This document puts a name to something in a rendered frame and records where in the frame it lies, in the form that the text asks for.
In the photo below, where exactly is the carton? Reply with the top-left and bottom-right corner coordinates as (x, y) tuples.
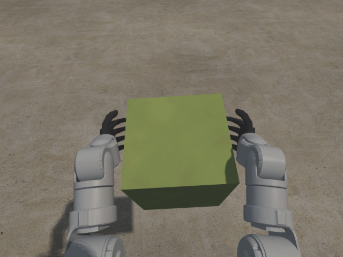
(121, 93), (240, 210)

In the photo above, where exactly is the robot left forearm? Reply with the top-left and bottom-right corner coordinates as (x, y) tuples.
(64, 134), (121, 257)

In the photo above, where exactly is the robot right hand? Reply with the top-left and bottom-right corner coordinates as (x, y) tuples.
(226, 109), (255, 151)

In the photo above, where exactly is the robot right forearm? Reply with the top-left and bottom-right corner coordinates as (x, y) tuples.
(236, 133), (302, 257)

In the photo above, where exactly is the left robot upper arm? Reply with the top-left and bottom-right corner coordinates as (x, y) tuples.
(65, 235), (125, 257)

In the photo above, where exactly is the right robot upper arm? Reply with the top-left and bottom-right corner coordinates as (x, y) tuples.
(237, 234), (301, 257)

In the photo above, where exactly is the robot left hand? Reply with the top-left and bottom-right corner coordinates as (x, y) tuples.
(100, 110), (126, 151)

